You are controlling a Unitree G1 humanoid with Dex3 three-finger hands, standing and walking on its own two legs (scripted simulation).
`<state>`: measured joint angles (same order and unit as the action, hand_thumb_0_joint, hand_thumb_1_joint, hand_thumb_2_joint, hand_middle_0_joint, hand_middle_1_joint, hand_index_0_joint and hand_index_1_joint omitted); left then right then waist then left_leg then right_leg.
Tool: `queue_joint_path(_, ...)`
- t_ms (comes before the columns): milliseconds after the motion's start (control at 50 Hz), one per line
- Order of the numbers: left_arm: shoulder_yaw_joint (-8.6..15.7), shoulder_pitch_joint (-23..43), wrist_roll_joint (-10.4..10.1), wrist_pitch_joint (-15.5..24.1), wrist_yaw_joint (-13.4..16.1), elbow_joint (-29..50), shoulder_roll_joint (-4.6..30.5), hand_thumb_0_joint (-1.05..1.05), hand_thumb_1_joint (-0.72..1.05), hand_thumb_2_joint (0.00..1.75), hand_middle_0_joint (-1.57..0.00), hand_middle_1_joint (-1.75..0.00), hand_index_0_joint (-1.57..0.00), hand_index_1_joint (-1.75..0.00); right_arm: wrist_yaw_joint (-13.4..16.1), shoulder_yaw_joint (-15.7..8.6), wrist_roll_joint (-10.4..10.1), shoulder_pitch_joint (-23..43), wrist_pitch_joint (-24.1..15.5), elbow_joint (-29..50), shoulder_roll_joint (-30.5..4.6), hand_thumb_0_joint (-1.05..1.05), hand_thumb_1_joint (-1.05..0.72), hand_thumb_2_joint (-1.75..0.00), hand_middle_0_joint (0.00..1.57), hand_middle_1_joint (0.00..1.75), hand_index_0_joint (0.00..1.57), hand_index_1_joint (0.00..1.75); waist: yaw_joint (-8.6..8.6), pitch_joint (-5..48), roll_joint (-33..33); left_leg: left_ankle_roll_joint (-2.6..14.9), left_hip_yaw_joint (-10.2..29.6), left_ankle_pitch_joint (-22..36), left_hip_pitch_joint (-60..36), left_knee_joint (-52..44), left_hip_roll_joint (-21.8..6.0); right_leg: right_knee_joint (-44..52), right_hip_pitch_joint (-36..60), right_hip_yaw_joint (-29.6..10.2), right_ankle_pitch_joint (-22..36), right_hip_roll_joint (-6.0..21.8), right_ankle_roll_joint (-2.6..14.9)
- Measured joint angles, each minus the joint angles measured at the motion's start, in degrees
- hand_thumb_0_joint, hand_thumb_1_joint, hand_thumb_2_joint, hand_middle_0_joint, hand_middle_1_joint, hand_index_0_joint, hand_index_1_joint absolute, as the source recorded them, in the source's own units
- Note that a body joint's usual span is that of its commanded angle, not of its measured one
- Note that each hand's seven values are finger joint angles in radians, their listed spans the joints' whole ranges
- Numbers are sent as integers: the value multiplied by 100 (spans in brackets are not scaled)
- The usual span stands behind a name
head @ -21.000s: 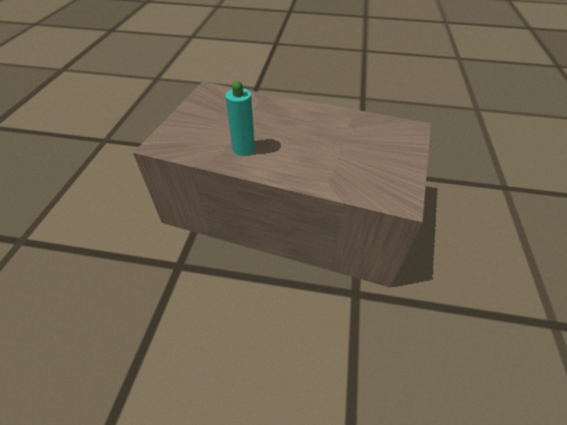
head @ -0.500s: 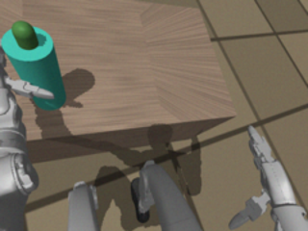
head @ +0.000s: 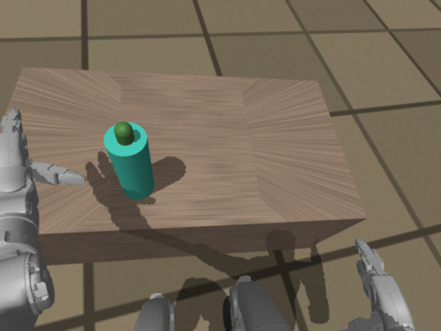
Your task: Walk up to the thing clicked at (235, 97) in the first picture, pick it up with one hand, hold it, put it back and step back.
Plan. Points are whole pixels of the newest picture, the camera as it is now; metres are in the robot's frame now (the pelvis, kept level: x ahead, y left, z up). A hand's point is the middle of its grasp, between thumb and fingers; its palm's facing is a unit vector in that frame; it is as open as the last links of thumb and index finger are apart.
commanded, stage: home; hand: left
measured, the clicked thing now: (131, 161) +0.49 +0.16 -0.12
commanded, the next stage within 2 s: none
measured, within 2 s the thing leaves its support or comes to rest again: neither
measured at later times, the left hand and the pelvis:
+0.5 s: hand (85, 234) +0.29 +0.20 -0.02, palm faces +0.17 -0.96 -0.24, open 17.0 cm; pelvis +0.03 -0.02 +0.05, yaw +1 degrees
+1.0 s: hand (105, 306) +0.19 +0.16 -0.01, palm faces +0.15 -0.94 -0.29, open 17.1 cm; pelvis +0.02 -0.03 +0.05, yaw +3 degrees
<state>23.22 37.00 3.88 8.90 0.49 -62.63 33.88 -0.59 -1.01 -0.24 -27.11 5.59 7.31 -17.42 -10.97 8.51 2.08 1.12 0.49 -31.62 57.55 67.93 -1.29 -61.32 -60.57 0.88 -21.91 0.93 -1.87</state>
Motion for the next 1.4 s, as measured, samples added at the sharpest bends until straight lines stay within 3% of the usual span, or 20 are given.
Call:
queue_joint_path(80,-293,172,-32,-72,251,-48,68,-2,-50,12,-8,-7,-7,-8,110,197,17,243,34,-609,149,-1,29,-23,11,12,10,12,192,8,32,-30,44,82,-479,-341,0,318,494,51,45,2,12)
queue_joint_path(180,-534,17,-70,-233,254,-28,-72,-1,-44,13,-7,-8,-7,-8,17,623,22,568,51,-854,406,-1,-2,-45,14,18,13,18,438,70,-140,-49,41,187,-896,-719,-7,666,904,57,126,-7,20)
queue_joint_path(300,-927,-1251,-315,-702,106,894,-728,-1,-42,13,-7,-7,-6,-8,-49,497,-190,359,44,-899,429,-1,-38,-64,17,23,16,23,726,137,-346,-41,-35,286,-1534,-1216,31,1025,1471,-9,155,26,12)
queue_joint_path(400,-1297,-2481,-496,-1002,136,2131,-1377,-1,-42,13,-7,-7,-6,-7,108,254,-297,310,64,-1233,347,0,-60,-75,18,26,18,25,873,21,-226,-66,-51,351,-1899,-1472,62,1141,1775,-22,140,56,39)
queue_joint_path(480,-1567,-3508,-568,-1120,250,3254,-1788,-1,-44,12,-7,-7,-6,-7,255,234,-305,272,76,-1330,348,0,-73,-81,19,27,19,27,954,-164,-88,-110,-26,385,-2197,-1620,60,1210,2047,5,119,56,77)
queue_joint_path(580,-1918,-4604,-628,-1135,420,4313,-2005,-1,-47,10,-7,-6,-6,-7,446,238,-256,364,-35,-1508,439,1,-83,-86,20,29,19,29,1054,-269,-46,-153,26,399,-2437,-1712,48,1255,2284,60,92,49,120)
queue_joint_path(720,-2386,-6070,-646,-1382,653,5491,-2140,-1,-47,10,-7,-7,-7,-7,704,305,-312,841,-203,-2765,488,1,-86,-88,20,29,20,29,1086,-256,-270,-172,129,360,-2722,-1745,21,1339,2627,167,49,29,142)
queue_joint_path(820,-2545,-6358,-582,-1569,689,5581,-2195,-1,-46,10,-8,-7,-7,-7,831,298,-250,1021,-359,-3195,553,1,-87,-88,20,29,20,29,1114,-346,-327,-184,157,345,-2660,-1640,29,1217,2566,191,16,40,156)
queue_joint_path(1160,-2520,-6210,-478,-1849,779,5755,-2190,-1,-51,8,-8,-7,-7,-7,947,248,-137,1114,-951,-3652,519,1,-87,-89,20,29,20,29,1002,-316,-329,-219,193,385,-2774,-1634,-4,1245,2702,227,67,8,189)
queue_joint_path(1200,-2530,-5936,-213,-1541,592,5144,-2098,-1,-52,8,-8,-7,-7,-7,764,208,191,1285,-950,-3962,457,1,-88,-89,20,30,20,29,1037,-517,-296,-216,171,428,-2973,-1717,24,1278,2878,206,85,33,204)
queue_joint_path(1240,-2539,-5629,-54,-1339,376,4302,-1944,-1,-51,8,-8,-7,-7,-7,532,205,376,1466,-777,-4400,320,1,-88,-89,20,30,20,29,1073,-609,-297,-202,153,479,-3169,-1838,46,1352,3052,189,110,53,214)
queue_joint_path(1320,-2471,-5451,-16,-1118,129,3127,-1699,-1,-49,9,-8,-6,-7,-7,253,72,364,1477,-562,-4941,102,1,-88,-90,21,30,20,30,1132,-636,-348,-196,127,572,-3554,-2143,74,1564,3395,167,150,79,211)
queue_joint_path(1400,-2380,-5503,-31,-982,74,2360,-1547,-1,-48,9,-7,-6,-6,-7,157,-49,334,1339,-521,-5300,-70,1,-89,-90,21,30,20,30,1139,-637,-434,-211,144,692,-3903,-2502,87,1856,3731,190,218,92,207)
